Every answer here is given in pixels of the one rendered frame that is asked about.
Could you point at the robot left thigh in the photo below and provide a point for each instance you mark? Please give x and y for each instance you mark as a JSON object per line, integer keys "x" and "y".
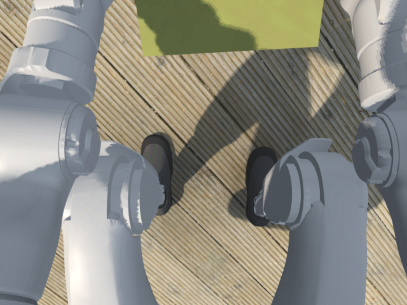
{"x": 103, "y": 261}

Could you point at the right robot forearm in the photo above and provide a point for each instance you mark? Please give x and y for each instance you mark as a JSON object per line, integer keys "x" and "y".
{"x": 379, "y": 28}

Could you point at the carton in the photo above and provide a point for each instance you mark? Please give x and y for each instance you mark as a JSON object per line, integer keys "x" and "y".
{"x": 177, "y": 27}

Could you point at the left robot forearm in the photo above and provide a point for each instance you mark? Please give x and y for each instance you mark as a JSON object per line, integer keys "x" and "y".
{"x": 58, "y": 55}

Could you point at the left robot upper arm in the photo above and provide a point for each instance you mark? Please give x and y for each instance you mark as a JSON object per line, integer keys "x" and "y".
{"x": 45, "y": 144}

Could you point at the robot thigh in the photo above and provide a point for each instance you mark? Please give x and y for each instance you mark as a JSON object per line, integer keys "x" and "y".
{"x": 326, "y": 260}
{"x": 103, "y": 261}

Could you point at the right robot upper arm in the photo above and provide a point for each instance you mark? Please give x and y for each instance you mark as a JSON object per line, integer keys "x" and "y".
{"x": 379, "y": 156}

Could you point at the robot right thigh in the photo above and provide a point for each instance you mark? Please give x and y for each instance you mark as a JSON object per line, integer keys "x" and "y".
{"x": 326, "y": 260}

